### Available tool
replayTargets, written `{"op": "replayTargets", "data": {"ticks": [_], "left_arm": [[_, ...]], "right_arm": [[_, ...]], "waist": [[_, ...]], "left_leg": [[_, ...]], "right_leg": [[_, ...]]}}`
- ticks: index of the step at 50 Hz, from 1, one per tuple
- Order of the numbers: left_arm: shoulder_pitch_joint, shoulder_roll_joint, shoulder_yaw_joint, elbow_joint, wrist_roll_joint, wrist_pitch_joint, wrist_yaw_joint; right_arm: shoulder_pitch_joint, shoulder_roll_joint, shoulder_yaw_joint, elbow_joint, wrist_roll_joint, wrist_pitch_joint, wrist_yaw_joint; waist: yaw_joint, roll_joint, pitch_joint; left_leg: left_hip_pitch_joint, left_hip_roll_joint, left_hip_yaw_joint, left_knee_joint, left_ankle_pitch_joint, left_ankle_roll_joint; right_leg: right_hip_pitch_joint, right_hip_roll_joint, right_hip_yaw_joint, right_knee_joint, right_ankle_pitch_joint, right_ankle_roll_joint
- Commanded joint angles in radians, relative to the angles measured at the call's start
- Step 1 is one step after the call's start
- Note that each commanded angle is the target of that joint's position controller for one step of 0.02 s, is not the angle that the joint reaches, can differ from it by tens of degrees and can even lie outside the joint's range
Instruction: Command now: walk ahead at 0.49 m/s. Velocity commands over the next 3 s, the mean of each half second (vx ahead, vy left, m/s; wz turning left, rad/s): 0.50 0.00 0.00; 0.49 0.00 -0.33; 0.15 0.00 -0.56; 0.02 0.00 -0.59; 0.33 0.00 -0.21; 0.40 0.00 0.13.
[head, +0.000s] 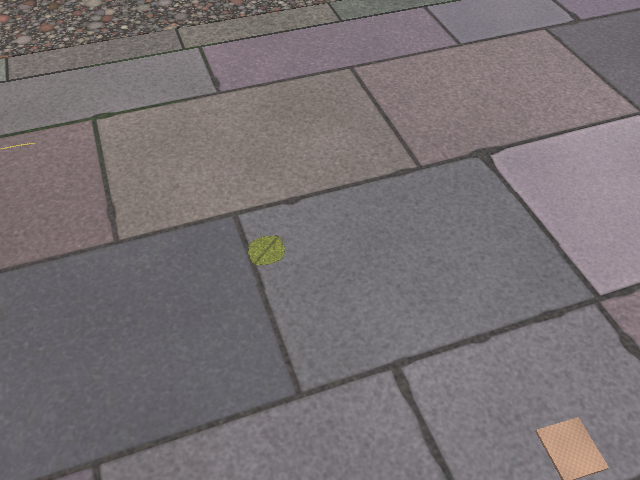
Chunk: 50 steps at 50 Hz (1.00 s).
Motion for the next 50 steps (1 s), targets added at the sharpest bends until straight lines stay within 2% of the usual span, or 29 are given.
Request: {"op": "replayTargets", "data": {"ticks": [1, 6, 10, 12, 13, 14, 15, 16, 17, 18, 19, 20, 21, 23, 24, 26, 28, 33, 38, 40, 41, 42, 43, 44, 45, 46, 47, 48, 50], "left_arm": [[0.032, 0.034, 0.004, -0.025, 0.004, 0.016, -0.011], [-0.185, 0.023, -0.009, -0.085, -0.014, 0.016, -0.013], [-0.274, 0.031, -0.013, -0.112, -0.015, 0.008, -0.010], [-0.256, 0.042, -0.009, -0.111, -0.015, -0.001, -0.005], [-0.213, 0.053, -0.003, -0.099, -0.013, -0.005, 0.001], [-0.135, 0.071, 0.006, -0.075, -0.012, -0.009, 0.008], [-0.010, 0.092, 0.019, -0.033, -0.012, -0.016, 0.016], [0.144, 0.115, 0.033, 0.016, 0.001, -0.026, 0.024], [0.302, 0.202, 0.058, 0.046, 0.027, -0.030, 0.034], [0.275, 0.244, 0.070, 0.044, 0.029, -0.022, 0.023], [0.172, 0.188, 0.061, 0.031, -0.011, -0.015, 0.011], [0.077, 0.129, 0.043, 0.014, -0.020, -0.019, 0.005], [0.044, 0.076, 0.028, 0.017, -0.014, -0.028, 0.001], [0.072, 0.030, 0.010, 0.051, -0.015, -0.043, 0.012], [0.106, 0.037, 0.009, 0.068, -0.016, -0.052, 0.015], [0.156, 0.073, 0.014, 0.090, -0.022, -0.062, 0.018], [0.199, 0.087, 0.012, 0.100, -0.024, -0.062, 0.017], [0.292, 0.094, 0.006, 0.110, -0.023, -0.053, 0.020], [0.341, 0.117, 0.012, 0.110, -0.011, -0.044, 0.032], [0.315, 0.136, 0.022, 0.098, -0.006, -0.040, 0.039], [0.283, 0.148, 0.027, 0.088, -0.006, -0.038, 0.040], [0.258, 0.160, 0.032, 0.080, -0.007, -0.039, 0.037], [0.234, 0.155, 0.033, 0.070, -0.014, -0.039, 0.030], [0.229, 0.109, 0.022, 0.030, -0.026, -0.041, 0.025], [0.358, -0.001, 0.004, 0.003, -0.068, -0.032, 0.030], [0.328, 0.108, 0.026, 0.017, -0.035, -0.019, 0.034], [0.253, 0.118, 0.034, 0.007, -0.024, -0.011, 0.030], [0.209, 0.094, 0.033, -0.001, -0.020, -0.007, 0.025], [0.210, 0.078, 0.040, -0.005, 0.001, 0.022, 0.016]], "right_arm": [[0.051, -0.063, 0.001, -0.036, 0.006, -0.021, -0.001], [0.150, -0.073, 0.009, -0.028, 0.007, -0.017, -0.007], [0.204, -0.082, 0.011, -0.012, -0.001, -0.012, -0.018], [0.183, -0.096, 0.009, -0.012, -0.006, -0.013, -0.024], [0.166, -0.108, 0.006, -0.013, -0.008, -0.014, -0.028], [0.149, -0.120, 0.002, -0.014, -0.010, -0.012, -0.031], [0.133, -0.129, -0.001, -0.017, -0.011, -0.009, -0.030], [0.101, -0.131, -0.002, -0.028, 0.000, -0.006, -0.027], [0.094, -0.093, 0.009, -0.065, 0.008, -0.008, -0.022], [0.229, -0.005, 0.015, -0.066, 0.037, -0.002, -0.007], [0.132, -0.093, -0.005, -0.075, 0.010, 0.004, -0.011], [0.039, -0.100, -0.010, -0.109, 0.006, -0.002, -0.005], [0.007, -0.086, -0.010, -0.114, 0.006, -0.003, -0.002], [0.028, -0.046, -0.007, -0.108, -0.016, 0.021, 0.010], [0.031, -0.033, -0.007, -0.108, -0.018, 0.031, 0.017], [-0.009, -0.033, -0.009, -0.124, -0.022, 0.045, 0.026], [-0.121, -0.046, -0.011, -0.167, -0.025, 0.052, 0.030], [-0.344, -0.045, -0.001, -0.248, -0.010, 0.052, 0.031], [-0.481, -0.064, 0.004, -0.312, 0.000, 0.040, 0.024], [-0.467, -0.087, 0.000, -0.326, 0.003, 0.028, 0.022], [-0.412, -0.101, -0.006, -0.316, 0.005, 0.021, 0.018], [-0.312, -0.122, -0.016, -0.288, 0.003, 0.012, 0.010], [-0.151, -0.151, -0.030, -0.242, -0.006, 0.001, -0.001], [0.010, -0.227, -0.051, -0.229, -0.035, -0.008, -0.016], [0.015, -0.316, -0.071, -0.243, -0.054, 0.001, -0.010], [-0.058, -0.229, -0.059, -0.259, -0.029, 0.019, -0.006], [-0.154, -0.148, -0.035, -0.276, -0.020, 0.019, -0.007], [-0.187, -0.111, -0.024, -0.273, -0.016, 0.011, -0.005], [-0.166, -0.086, -0.014, -0.249, -0.008, -0.003, -0.014]], "waist": [[0.023, 0.063, 0.051], [-0.043, 0.088, 0.063], [-0.065, 0.104, 0.070], [-0.035, 0.110, 0.061], [-0.010, 0.120, 0.041], [0.027, 0.131, 0.004], [0.080, 0.127, -0.055], [0.155, 0.107, -0.124], [0.196, -0.001, -0.243], [0.096, -0.198, -0.299], [0.076, -0.021, -0.191], [0.049, -0.002, -0.058], [0.023, 0.037, 0.003], [-0.024, 0.007, 0.018], [-0.030, -0.008, 0.017], [-0.037, -0.016, 0.031], [-0.018, -0.024, 0.060], [0.040, -0.042, 0.071], [0.075, -0.066, 0.062], [0.051, -0.072, 0.053], [0.018, -0.073, 0.036], [-0.023, -0.070, -0.012], [-0.093, -0.029, -0.102], [-0.141, 0.065, -0.245], [-0.070, 0.296, -0.369], [-0.049, 0.173, -0.313], [-0.018, 0.085, -0.139], [-0.005, 0.040, -0.062], [0.035, 0.092, -0.031]], "left_leg": [[-0.001, 0.241, -0.199, -0.217, 0.383, 0.043], [0.132, 0.239, -0.165, -0.209, 0.546, 0.006], [0.272, 0.278, -0.159, -0.174, 0.666, 0.014], [0.307, 0.296, -0.142, -0.112, 0.834, 0.016], [0.317, 0.304, -0.135, -0.056, 0.962, 0.013], [0.325, 0.310, -0.133, 0.030, 1.063, 0.011], [0.320, 0.304, -0.131, 0.167, 1.068, 0.010], [0.202, 0.280, -0.112, 0.356, 0.912, 0.002], [-0.007, 0.213, -0.074, 0.664, 0.496, -0.006], [-0.379, 0.011, -0.096, 1.004, -0.320, -0.039], [-0.458, 0.084, -0.211, 1.023, -0.231, -0.018], [-0.471, 0.121, -0.207, 0.972, -0.133, -0.019], [-0.441, 0.149, -0.199, 0.920, -0.084, -0.023], [-0.361, 0.182, -0.188, 0.838, -0.051, -0.047], [-0.350, 0.183, -0.176, 0.817, -0.044, -0.058], [-0.397, 0.194, -0.149, 0.778, -0.015, -0.076], [-0.469, 0.212, -0.120, 0.699, 0.055, -0.100], [-0.499, 0.182, -0.080, 0.426, 0.188, -0.144], [-0.502, 0.145, -0.094, 0.275, 0.180, -0.130], [-0.445, 0.135, -0.111, 0.221, 0.126, -0.111], [-0.352, 0.118, -0.110, 0.184, 0.088, -0.096], [-0.211, 0.090, -0.100, 0.148, 0.065, -0.080], [0.007, 0.102, -0.108, 0.097, 0.109, -0.056], [0.260, 0.315, -0.316, 0.087, -0.009, -0.013], [0.489, 0.587, -0.752, -0.004, -0.046, 0.104], [0.388, 0.552, -0.826, -0.070, -0.192, 0.105], [0.222, 0.517, -0.644, -0.085, -0.097, 0.079], [0.104, 0.471, -0.485, -0.096, 0.130, 0.059], [-0.002, 0.407, -0.276, -0.085, 0.483, 0.025]], "right_leg": [[-0.065, -0.021, -0.050, -0.112, 0.096, 0.029], [-0.080, 0.014, -0.110, -0.425, 0.190, 0.063], [-0.062, 0.054, -0.137, -0.577, 0.181, 0.032], [0.010, 0.083, -0.143, -0.628, 0.125, -0.003], [0.074, 0.108, -0.151, -0.640, 0.082, -0.023], [0.157, 0.134, -0.150, -0.653, 0.039, -0.044], [0.280, 0.151, -0.142, -0.700, 0.037, -0.066], [0.498, 0.110, -0.101, -0.767, 0.096, -0.094], [0.736, -0.122, 0.150, -0.767, 0.012, -0.145], [0.935, -0.360, 0.651, -0.875, 0.018, -0.307], [0.813, -0.300, 0.602, -0.939, -0.101, -0.265], [0.662, -0.266, 0.454, -0.981, -0.087, -0.227], [0.561, -0.220, 0.354, -1.016, 0.022, -0.193], [0.463, -0.141, 0.206, -1.045, 0.138, -0.133], [0.452, -0.129, 0.177, -1.051, 0.190, -0.127], [0.453, -0.111, 0.123, -1.062, 0.273, -0.120], [0.459, -0.089, 0.108, -1.077, 0.328, -0.115], [0.525, -0.055, 0.100, -1.054, 0.458, -0.092], [0.666, -0.088, 0.160, -0.975, 0.521, -0.121], [0.690, -0.106, 0.185, -0.925, 0.567, -0.113], [0.670, -0.102, 0.181, -0.877, 0.630, -0.096], [0.645, -0.083, 0.172, -0.779, 0.710, -0.078], [0.572, -0.033, 0.136, -0.595, 0.670, -0.058], [0.395, 0.032, 0.097, -0.322, 0.374, -0.043], [0.069, 0.188, 0.008, -0.014, -0.324, -0.009], [-0.012, 0.123, 0.061, 0.084, -0.302, -0.023], [-0.021, 0.082, 0.057, 0.080, -0.211, -0.014], [0.011, 0.053, 0.050, 0.040, -0.167, -0.002], [0.081, 0.030, 0.033, -0.005, -0.168, 0.026]]}}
